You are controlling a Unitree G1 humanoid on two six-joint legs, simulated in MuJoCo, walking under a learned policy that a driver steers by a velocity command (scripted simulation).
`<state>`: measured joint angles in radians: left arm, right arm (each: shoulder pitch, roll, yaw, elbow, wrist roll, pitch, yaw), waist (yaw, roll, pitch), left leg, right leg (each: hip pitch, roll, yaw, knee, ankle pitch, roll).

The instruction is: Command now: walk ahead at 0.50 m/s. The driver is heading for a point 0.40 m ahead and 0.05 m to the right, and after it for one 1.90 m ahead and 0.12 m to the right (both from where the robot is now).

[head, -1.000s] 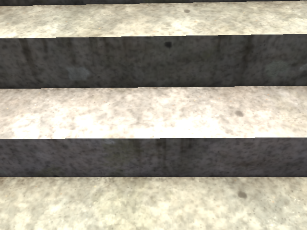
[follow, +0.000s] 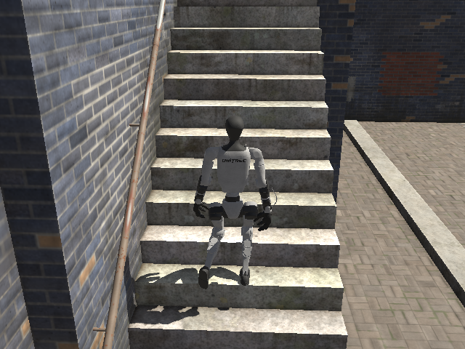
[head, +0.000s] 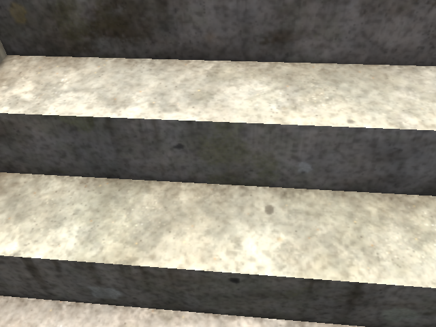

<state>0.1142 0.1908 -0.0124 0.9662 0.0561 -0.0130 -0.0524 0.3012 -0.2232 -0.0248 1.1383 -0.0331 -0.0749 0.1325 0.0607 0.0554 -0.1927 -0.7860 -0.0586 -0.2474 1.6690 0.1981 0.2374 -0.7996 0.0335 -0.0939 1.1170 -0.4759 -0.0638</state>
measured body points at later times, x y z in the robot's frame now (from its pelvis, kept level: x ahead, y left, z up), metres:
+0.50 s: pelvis +0.22 +0.02 +0.21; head +0.22 +0.02 +0.66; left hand +0.24 +0.26 +0.05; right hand +0.40 -0.20 +0.09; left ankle +0.32 +0.10 -0.45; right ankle +0.11 -0.13 -0.36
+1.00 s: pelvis +0.33 +0.00 +0.28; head +0.32 -0.01 +0.73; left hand +0.35 +0.23 +0.13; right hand +0.46 -0.21 +0.14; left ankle +0.32 +0.10 -0.45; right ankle +0.32 -0.12 -0.45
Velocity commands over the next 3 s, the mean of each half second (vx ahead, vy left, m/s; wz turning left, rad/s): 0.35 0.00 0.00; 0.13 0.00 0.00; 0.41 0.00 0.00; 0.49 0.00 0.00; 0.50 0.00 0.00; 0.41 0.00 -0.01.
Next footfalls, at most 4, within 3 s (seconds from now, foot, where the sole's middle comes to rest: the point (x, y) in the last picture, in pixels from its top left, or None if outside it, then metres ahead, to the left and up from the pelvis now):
0.36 left None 0.36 0.10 -0.49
0.78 right None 0.36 -0.12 -0.49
1.50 right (288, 232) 0.58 -0.08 -0.29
1.94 left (155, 93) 0.82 0.23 -0.09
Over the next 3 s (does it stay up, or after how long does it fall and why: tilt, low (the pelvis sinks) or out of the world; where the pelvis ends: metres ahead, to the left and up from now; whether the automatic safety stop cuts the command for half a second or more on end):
stays up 1.12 0.11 0.90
